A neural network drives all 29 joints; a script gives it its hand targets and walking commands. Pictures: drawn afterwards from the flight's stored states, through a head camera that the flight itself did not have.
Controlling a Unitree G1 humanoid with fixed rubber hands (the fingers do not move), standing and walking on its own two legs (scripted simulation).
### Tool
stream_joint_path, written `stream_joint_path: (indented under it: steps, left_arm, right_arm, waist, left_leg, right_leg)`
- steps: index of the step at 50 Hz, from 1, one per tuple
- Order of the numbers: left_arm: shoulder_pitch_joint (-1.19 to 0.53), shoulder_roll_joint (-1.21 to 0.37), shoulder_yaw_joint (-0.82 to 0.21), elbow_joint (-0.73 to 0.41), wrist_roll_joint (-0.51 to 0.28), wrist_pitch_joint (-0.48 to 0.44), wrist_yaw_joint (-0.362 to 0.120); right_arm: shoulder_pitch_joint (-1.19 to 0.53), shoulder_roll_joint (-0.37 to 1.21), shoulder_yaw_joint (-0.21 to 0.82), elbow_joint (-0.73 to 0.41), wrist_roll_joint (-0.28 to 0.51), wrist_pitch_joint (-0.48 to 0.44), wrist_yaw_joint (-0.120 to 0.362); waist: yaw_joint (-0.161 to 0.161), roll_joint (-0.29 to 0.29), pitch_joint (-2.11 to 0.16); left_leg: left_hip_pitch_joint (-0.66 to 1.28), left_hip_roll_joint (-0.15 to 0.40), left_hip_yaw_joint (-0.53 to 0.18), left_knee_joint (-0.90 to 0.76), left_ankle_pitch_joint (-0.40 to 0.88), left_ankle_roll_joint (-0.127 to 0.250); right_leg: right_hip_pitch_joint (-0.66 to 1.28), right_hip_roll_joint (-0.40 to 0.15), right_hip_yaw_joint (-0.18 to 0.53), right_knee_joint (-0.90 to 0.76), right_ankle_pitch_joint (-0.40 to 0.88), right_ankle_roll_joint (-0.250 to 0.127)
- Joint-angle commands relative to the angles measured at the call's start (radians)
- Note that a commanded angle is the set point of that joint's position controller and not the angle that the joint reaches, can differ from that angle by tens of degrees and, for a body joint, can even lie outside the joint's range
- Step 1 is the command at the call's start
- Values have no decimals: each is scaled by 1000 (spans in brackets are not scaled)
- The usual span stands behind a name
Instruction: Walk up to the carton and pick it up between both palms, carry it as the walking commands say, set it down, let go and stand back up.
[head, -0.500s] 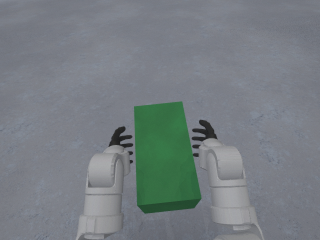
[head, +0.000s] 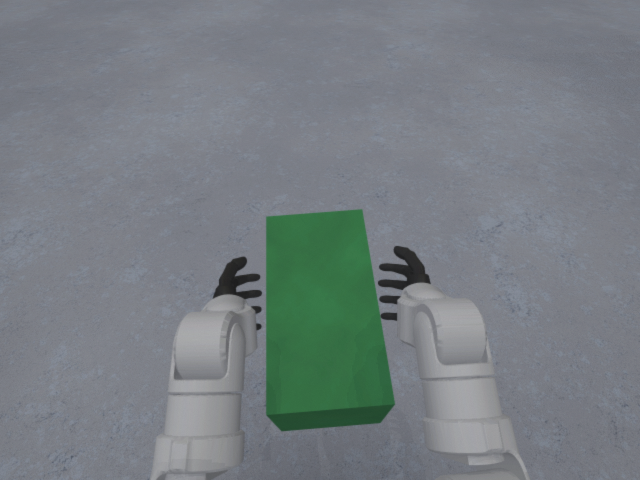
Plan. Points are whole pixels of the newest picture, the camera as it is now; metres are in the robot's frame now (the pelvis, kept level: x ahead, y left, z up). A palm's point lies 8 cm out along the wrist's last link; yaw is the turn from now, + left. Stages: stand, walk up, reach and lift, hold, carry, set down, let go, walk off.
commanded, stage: carry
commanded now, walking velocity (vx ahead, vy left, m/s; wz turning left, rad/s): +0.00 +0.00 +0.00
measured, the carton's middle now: (322, 318) +0.35 +0.00 +0.00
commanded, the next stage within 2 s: hold in 1.58 s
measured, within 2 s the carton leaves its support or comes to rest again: neither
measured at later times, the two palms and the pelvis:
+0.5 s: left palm (279, 300) +0.31 +0.05 +0.10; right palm (467, 293) +0.30 -0.17 +0.11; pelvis +0.00 -0.05 +0.01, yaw +0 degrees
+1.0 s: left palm (280, 290) +0.33 +0.05 +0.10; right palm (461, 279) +0.33 -0.18 +0.10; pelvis +0.02 -0.06 +0.01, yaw -1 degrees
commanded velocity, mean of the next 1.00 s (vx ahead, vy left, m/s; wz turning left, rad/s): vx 0.00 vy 0.00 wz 0.00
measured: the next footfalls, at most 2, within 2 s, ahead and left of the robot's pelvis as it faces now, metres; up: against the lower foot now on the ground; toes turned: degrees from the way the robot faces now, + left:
right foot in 0.06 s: +0.09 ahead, -0.11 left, +0.00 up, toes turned -1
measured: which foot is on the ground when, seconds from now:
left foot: down 0.00-1.00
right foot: up 0.00-0.04, down 0.06-1.00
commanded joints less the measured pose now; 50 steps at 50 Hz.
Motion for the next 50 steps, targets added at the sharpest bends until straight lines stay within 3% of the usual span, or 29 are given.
stream_joint_path:
  steps: [1, 2, 4, 5, 7, 10, 14, 20, 38, 50]
  left_arm:
    - [-432, -1132, -455, -201, -322, -79, -213]
    - [-403, -1125, -456, -194, -322, -77, -212]
    - [-354, -1117, -462, -175, -320, -73, -211]
    - [-330, -1110, -444, -126, -300, -81, -212]
    - [-338, -1118, -446, -158, -311, -91, -219]
    - [-354, -1112, -444, -156, -306, -88, -225]
    - [-357, -1104, -421, -137, -290, -85, -225]
    - [-368, -1109, -401, -127, -280, -87, -226]
    - [-372, -1111, -433, -177, -296, -103, -247]
    - [-368, -1105, -443, -187, -292, -106, -254]
  right_arm:
    - [-341, 1088, 379, -147, 283, -61, 205]
    - [-312, 1073, 369, -141, 278, -63, 201]
    - [-258, 1052, 358, -117, 263, -64, 194]
    - [-263, 1042, 369, -114, 252, -63, 197]
    - [-297, 1074, 403, -147, 269, -67, 203]
    - [-322, 1083, 416, -145, 271, -60, 206]
    - [-341, 1090, 429, -136, 275, -51, 210]
    - [-357, 1104, 438, -131, 283, -49, 218]
    - [-324, 1121, 447, -142, 277, -68, 228]
    - [-312, 1120, 447, -135, 276, -74, 237]
  waist:
    - [6, 137, -320]
    - [12, 148, -357]
    - [18, 132, -429]
    - [8, 17, -443]
    - [9, 0, -426]
    - [10, 11, -365]
    - [9, -3, -324]
    - [9, -1, -310]
    - [6, 5, -374]
    - [6, 17, -371]
  left_leg:
    - [183, 218, -208, -220, 107, 83]
    - [233, 210, -188, -168, 281, 79]
    - [241, 192, -143, -82, 494, 29]
    - [212, 162, -131, -105, 362, -11]
    - [202, 138, -103, -106, 111, -21]
    - [172, 139, -117, -140, 27, -17]
    - [146, 133, -111, -129, 7, -26]
    - [137, 123, -92, -101, 10, -36]
    - [166, 137, -75, -83, 85, -40]
    - [172, 144, -79, -84, 100, -36]
  right_leg:
    - [88, -19, 34, -149, -11, -2]
    - [147, -11, 9, -268, 33, -7]
    - [331, -61, 32, -428, 186, -14]
    - [342, -117, 102, -337, 339, -30]
    - [311, -136, 130, -349, 373, -44]
    - [264, -122, 126, -389, 176, -48]
    - [235, -124, 141, -439, 38, -53]
    - [226, -135, 152, -469, -6, -61]
    - [324, -132, 134, -374, 336, -74]
    - [335, -123, 135, -347, 373, -78]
